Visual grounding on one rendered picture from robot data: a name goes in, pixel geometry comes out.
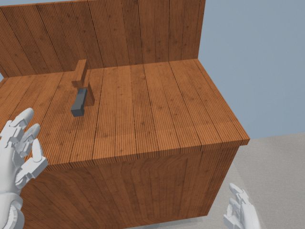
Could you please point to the tap lever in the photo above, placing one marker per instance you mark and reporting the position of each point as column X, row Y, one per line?
column 77, row 108

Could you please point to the left robot hand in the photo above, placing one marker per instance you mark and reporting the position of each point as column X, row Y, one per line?
column 14, row 146

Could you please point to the robot left forearm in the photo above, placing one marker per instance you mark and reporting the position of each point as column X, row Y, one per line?
column 11, row 216

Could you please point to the right robot hand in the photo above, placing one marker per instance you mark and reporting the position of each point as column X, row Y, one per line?
column 247, row 217

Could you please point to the counter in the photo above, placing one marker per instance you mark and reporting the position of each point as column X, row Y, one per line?
column 157, row 138

